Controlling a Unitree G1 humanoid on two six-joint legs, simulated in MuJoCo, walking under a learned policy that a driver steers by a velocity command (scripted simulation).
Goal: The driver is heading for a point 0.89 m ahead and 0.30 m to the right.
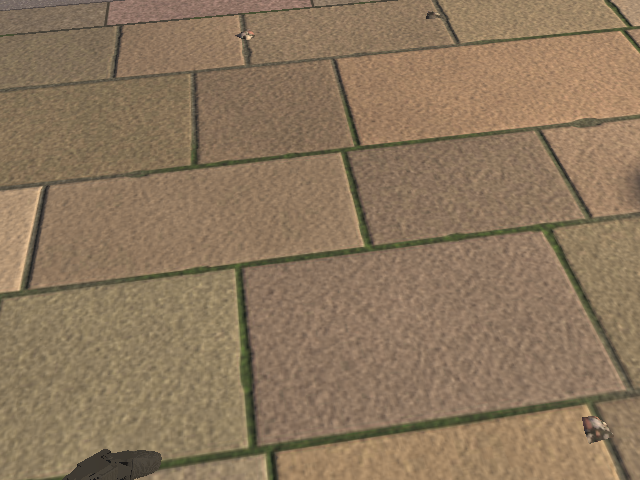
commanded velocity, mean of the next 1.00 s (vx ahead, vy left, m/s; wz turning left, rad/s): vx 0.50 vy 0.00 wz -0.17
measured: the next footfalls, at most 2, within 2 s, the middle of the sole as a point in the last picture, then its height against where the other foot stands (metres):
left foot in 0.50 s outside the picture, level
right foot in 1.04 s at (386, 383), level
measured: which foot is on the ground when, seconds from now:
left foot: down 0.00-0.00, up 0.02-0.48, down 0.50-1.00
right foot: down 0.00-0.52, up 0.54-1.00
